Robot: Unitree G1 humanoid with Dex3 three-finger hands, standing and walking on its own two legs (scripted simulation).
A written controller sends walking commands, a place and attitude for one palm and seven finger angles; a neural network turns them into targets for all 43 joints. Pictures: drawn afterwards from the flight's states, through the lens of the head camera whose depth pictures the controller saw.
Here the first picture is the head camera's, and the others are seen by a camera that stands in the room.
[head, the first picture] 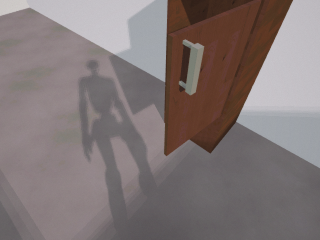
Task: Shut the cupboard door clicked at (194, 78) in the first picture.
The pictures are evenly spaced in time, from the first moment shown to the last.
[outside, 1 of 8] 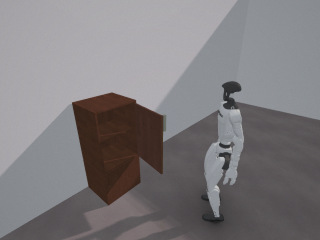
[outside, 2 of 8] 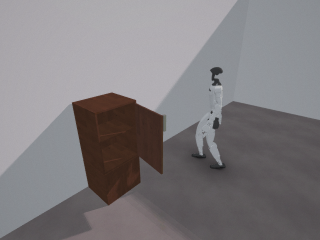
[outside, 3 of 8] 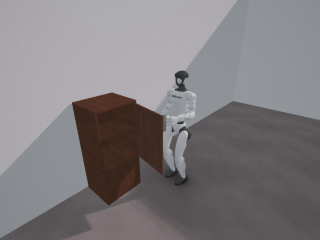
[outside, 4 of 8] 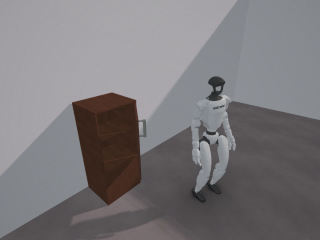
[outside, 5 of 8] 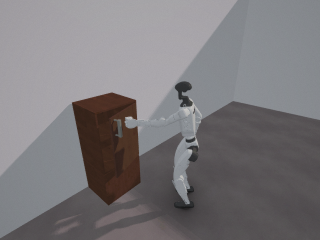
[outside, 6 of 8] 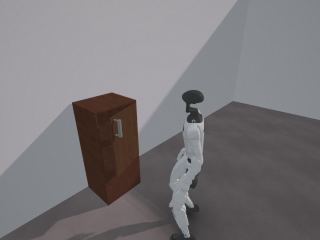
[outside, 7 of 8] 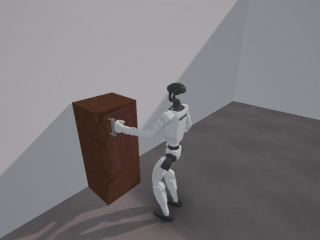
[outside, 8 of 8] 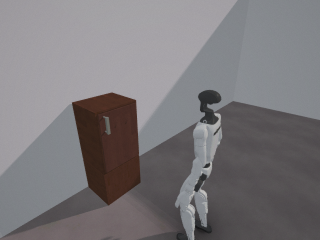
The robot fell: no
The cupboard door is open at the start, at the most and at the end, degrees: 81 81 0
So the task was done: yes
